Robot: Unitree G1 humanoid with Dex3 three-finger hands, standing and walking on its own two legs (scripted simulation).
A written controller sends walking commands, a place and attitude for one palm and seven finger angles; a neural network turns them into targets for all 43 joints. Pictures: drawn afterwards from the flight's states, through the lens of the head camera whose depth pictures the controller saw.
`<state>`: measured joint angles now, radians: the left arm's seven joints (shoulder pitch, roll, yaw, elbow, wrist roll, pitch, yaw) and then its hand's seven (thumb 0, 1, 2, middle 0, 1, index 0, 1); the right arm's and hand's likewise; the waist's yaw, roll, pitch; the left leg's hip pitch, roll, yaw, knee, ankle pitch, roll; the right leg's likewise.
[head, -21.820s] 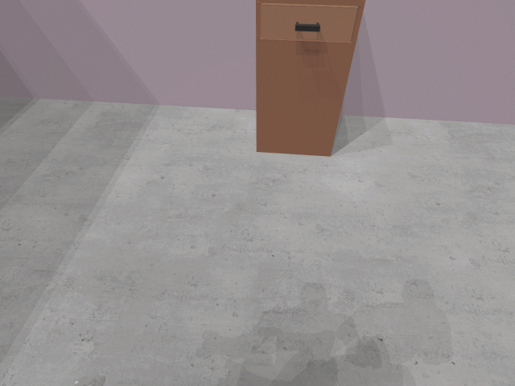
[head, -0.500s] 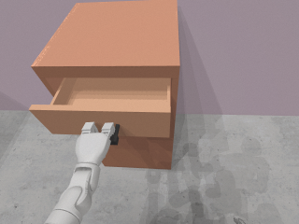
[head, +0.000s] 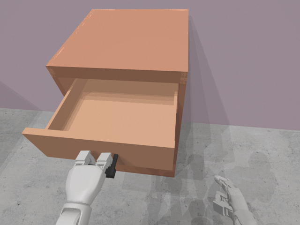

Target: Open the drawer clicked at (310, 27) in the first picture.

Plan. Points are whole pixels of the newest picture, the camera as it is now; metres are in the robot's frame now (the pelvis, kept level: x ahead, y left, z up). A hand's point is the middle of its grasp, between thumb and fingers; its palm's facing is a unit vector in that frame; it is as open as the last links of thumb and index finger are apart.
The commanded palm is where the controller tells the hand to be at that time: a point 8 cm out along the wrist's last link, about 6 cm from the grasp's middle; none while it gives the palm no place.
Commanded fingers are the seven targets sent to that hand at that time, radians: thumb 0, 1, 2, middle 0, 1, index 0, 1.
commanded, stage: pull the drawer open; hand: left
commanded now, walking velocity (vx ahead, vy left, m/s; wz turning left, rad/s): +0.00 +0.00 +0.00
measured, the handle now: (97, 163) +0.27 +0.18 +0.01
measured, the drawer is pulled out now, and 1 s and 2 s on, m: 0.23 0.30 0.29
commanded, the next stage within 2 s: open the thumb to release the handle in 0.48 s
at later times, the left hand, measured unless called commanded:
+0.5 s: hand (85, 217) +0.14 +0.18 -0.01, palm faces -0.02 -0.10 -0.99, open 5.5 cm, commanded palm +0.09 +0.19 +0.04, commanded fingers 0.00 0.90 0.90 -0.40 -1.35 -0.40 -1.35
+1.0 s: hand (85, 216) +0.15 +0.18 -0.01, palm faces +0.00 -0.09 -1.00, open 9.8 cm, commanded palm +0.11 +0.19 +0.04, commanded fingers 0.00 -0.50 0.30 -0.30 -1.20 -0.30 -1.20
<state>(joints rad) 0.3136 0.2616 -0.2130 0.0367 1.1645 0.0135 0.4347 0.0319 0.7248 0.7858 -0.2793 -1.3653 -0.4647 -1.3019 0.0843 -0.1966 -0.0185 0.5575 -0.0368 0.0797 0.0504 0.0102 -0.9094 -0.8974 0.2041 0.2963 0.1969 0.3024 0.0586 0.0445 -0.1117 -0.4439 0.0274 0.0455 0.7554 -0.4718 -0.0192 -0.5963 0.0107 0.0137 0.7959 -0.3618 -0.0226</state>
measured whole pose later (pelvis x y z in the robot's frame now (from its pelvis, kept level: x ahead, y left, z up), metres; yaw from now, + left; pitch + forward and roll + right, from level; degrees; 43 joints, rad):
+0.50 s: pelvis -0.02 +0.00 -0.03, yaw -2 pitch +12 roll +3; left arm 0.67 0.31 -0.13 -0.23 1.12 -0.06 0.50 0.02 0.72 0.77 -0.28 -1.34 -0.45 -1.30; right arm 0.14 -0.23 -0.02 0.50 -0.07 0.07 0.08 0.01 -0.91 -0.90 0.20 0.30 0.20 0.30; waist 0.04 0.05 -0.14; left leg -0.59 0.03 0.08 0.94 -0.54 -0.02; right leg -0.77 0.02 0.05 0.99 -0.42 -0.03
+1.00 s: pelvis -0.03 -0.01 -0.01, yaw +0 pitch +8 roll +2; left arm 0.50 0.31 -0.19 -0.10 1.13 -0.03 0.49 0.00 0.00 0.52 -0.35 -1.28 -0.49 -1.30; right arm 0.11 -0.22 -0.01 0.55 -0.05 0.07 0.01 0.01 -0.91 -0.90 0.20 0.30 0.20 0.30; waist 0.07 0.06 -0.10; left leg -0.53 0.02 0.04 0.86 -0.48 -0.02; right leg -0.68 0.00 0.02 0.90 -0.37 -0.03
